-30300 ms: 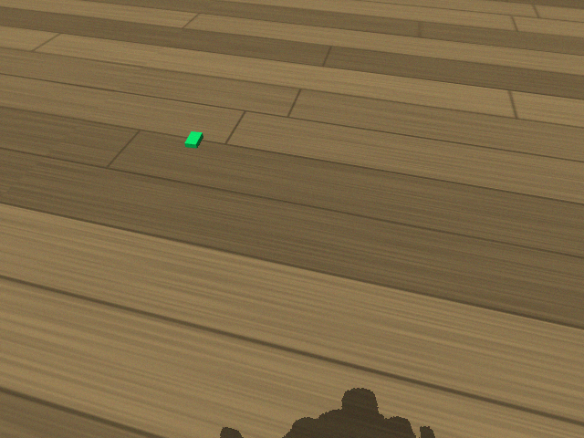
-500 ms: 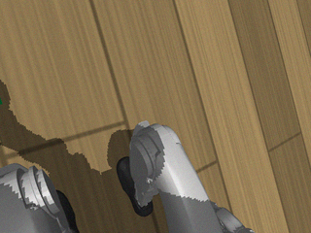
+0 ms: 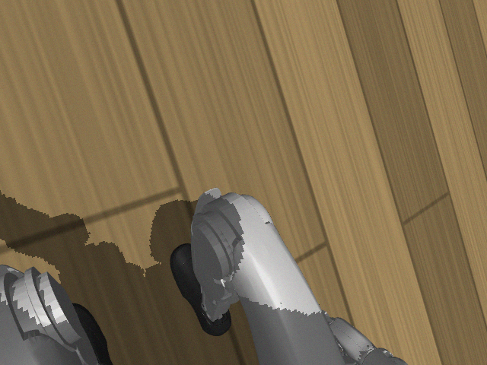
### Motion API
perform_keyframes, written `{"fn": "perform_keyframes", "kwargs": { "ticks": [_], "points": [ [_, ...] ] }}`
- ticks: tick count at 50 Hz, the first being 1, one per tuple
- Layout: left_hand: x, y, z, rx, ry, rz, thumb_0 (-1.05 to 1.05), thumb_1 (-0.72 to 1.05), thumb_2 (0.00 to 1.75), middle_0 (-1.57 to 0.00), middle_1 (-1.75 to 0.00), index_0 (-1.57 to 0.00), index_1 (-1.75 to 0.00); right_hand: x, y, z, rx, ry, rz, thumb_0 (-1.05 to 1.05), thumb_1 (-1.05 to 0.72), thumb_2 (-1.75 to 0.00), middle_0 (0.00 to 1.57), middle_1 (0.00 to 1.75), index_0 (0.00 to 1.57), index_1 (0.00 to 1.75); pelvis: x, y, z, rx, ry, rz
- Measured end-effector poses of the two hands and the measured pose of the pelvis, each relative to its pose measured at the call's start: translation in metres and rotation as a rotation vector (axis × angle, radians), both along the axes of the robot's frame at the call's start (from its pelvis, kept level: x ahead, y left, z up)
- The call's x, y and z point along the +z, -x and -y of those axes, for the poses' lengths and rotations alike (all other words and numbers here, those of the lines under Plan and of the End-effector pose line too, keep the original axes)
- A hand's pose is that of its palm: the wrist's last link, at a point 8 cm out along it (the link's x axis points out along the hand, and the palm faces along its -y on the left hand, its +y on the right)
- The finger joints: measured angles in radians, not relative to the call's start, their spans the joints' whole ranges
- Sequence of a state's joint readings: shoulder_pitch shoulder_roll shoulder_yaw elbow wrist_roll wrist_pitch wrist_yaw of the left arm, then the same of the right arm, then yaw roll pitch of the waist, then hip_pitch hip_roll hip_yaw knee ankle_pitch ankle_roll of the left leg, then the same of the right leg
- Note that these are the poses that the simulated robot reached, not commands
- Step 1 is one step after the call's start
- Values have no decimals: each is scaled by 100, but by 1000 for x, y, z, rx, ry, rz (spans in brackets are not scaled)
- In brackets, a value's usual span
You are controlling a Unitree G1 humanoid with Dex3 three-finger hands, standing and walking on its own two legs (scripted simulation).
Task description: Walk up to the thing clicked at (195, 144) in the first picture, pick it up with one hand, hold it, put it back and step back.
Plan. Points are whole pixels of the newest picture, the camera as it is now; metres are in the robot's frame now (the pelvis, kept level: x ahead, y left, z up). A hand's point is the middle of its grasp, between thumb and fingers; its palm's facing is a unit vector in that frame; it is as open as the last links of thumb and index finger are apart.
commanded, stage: open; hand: left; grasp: from above
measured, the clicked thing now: out of the picture +0.47 +0.29 -0.29
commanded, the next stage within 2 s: withdraw in 0.94 s
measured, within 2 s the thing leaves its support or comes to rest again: neither
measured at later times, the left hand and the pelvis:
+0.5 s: hand out of the picture +0.46 +0.30 -0.26, palm faces -0.45 -0.14 -0.88, open 10.8 cm; pelvis +0.00 +0.00 +0.00, yaw -1 degrees
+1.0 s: hand out of the picture +0.46 +0.30 -0.25, palm faces -0.46 -0.14 -0.88, open 12.7 cm; pelvis +0.00 +0.00 +0.00, yaw -1 degrees
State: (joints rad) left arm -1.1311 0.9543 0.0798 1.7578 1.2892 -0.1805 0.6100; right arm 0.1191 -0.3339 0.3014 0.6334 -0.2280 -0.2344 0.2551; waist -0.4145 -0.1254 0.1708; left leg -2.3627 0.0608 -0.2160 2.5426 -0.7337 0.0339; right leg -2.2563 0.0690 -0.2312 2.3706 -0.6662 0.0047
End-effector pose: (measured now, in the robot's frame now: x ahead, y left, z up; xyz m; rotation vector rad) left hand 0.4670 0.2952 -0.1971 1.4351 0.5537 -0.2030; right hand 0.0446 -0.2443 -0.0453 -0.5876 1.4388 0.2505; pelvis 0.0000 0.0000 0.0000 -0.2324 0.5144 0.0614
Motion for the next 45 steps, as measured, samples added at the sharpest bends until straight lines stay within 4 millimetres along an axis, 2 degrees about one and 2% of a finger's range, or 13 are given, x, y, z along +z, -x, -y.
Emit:
{"fn": "perform_keyframes", "kwargs": {
  "ticks": [6,12,28,45],
  "points": [
    [0,0,0,7,5,-2,1,19,18,-83,-32,-84,-29,3,4,2,-2,10,-7,0,-91,-89,20,30,20,30,1,1,0,-2,2,4],
    [0,2,-1,0,6,-7,0,19,24,-76,-39,-76,-35,5,10,2,-2,15,-17,0,-90,-89,20,30,20,30,0,2,1,-5,1,12],
    [-3,-3,-6,-4,-8,1,0,-2,52,-47,-64,-50,-60,7,13,-3,4,9,-33,0,-90,-89,20,30,20,30,0,2,0,-6,10,11],
    [-2,-4,-8,3,-6,-6,0,-20,71,-29,-81,-32,-79,7,7,-7,8,-3,-21,0,-90,-89,20,30,20,30,3,2,-1,-4,16,8]
  ]
}}
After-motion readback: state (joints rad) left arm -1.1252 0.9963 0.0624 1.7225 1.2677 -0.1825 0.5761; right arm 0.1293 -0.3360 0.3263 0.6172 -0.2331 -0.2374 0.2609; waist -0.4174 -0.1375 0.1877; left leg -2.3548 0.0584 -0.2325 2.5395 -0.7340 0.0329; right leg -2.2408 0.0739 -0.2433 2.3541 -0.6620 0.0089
